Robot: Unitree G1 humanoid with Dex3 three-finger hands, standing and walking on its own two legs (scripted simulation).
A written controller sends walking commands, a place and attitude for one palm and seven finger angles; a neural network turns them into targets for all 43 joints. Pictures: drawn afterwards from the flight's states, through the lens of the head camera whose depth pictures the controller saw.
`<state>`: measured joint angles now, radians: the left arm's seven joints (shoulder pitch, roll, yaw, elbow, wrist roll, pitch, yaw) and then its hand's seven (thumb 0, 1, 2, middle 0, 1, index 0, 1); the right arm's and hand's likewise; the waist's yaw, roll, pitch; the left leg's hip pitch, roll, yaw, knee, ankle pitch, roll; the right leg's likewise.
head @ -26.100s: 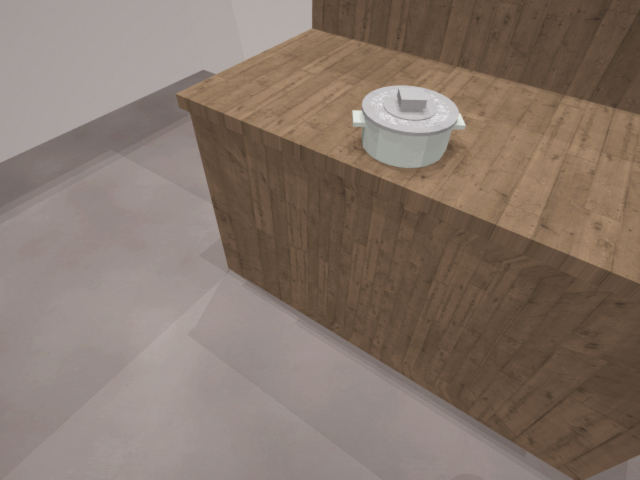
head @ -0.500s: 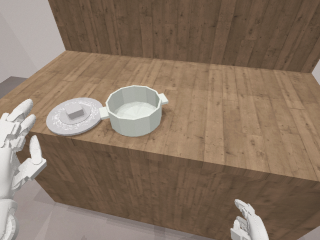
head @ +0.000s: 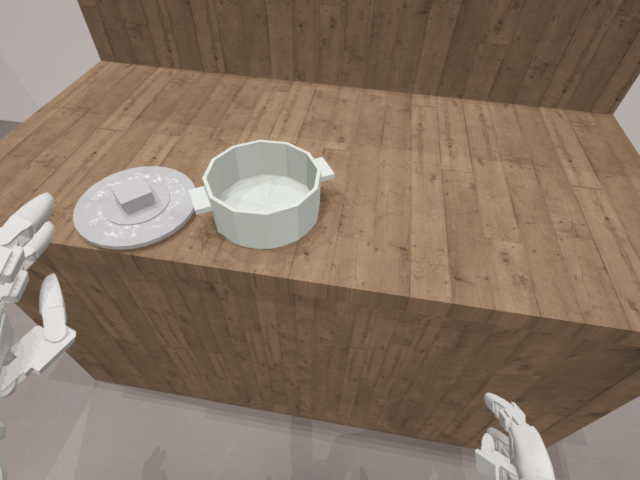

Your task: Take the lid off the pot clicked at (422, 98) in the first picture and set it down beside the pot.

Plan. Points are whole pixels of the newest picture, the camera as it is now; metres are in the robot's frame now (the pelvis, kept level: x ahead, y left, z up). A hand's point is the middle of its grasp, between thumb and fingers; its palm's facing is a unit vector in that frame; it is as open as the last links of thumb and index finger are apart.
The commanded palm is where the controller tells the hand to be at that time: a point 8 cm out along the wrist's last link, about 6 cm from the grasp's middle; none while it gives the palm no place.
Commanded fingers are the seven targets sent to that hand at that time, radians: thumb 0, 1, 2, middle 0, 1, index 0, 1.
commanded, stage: step back with the hand held close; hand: left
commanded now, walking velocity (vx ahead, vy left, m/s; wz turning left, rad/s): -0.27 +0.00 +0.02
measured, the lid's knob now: (132, 193) +0.53 +0.36 +0.03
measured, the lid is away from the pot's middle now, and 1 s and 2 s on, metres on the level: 0.22 0.22 0.22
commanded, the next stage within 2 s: stop stepping back and stand still in 1.28 s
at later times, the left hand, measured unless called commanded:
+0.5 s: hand out of the picture +0.13 +0.24 +0.19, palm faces +0.39 -0.82 -0.43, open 7.4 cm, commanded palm +0.06 +0.29 +0.21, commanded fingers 0.00 0.90 0.90 -0.20 -0.30 -0.20 -0.30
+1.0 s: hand out of the picture +0.08 +0.26 +0.20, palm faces +0.39 -0.82 -0.41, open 7.4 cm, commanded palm +0.02 +0.31 +0.21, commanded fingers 0.00 0.90 0.90 -0.20 -0.30 -0.20 -0.30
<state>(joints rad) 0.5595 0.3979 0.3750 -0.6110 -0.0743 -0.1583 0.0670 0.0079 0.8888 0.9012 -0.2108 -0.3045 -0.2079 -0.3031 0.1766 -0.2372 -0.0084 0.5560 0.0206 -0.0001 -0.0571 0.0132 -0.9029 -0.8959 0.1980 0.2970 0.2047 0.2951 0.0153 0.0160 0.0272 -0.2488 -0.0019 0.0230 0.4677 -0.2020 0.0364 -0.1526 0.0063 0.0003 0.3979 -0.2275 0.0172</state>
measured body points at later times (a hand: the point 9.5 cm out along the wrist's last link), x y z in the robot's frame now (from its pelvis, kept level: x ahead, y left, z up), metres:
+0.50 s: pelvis -0.06 +0.01 -0.02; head -0.05 +0.03 +0.43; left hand +0.10 +0.29 +0.21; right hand +0.10 -0.22 -0.09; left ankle +0.03 +0.09 -0.74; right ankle -0.01 -0.13 -0.74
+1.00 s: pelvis -0.11 +0.03 -0.02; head -0.10 +0.06 +0.43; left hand +0.06 +0.30 +0.22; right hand +0.06 -0.22 -0.08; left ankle +0.03 +0.09 -0.74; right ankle -0.08 -0.12 -0.72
